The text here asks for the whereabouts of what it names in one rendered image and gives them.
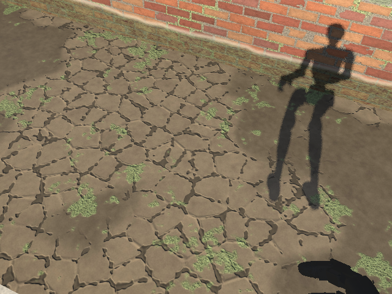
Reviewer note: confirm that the right robot hand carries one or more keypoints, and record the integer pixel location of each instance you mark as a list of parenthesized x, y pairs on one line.
[(338, 274)]

